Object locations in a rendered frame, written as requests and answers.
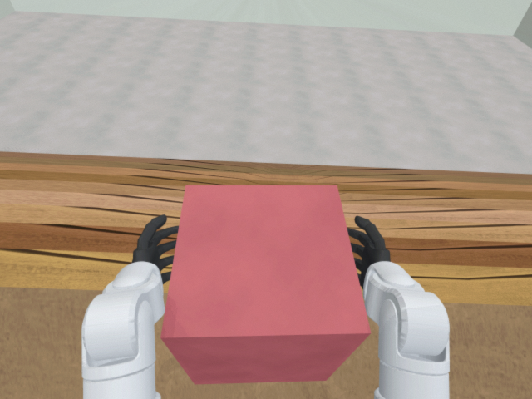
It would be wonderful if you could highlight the robot left forearm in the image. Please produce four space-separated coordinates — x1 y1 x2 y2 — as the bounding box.
81 262 165 399

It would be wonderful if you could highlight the robot right forearm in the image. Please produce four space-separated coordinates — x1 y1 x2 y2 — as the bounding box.
363 261 450 399

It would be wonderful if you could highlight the robot left hand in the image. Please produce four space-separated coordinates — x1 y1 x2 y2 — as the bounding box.
132 214 179 284

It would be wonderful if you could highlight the carton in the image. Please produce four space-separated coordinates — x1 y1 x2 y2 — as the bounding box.
160 185 371 384

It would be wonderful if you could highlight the robot right hand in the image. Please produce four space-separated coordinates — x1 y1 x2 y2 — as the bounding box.
347 216 391 289

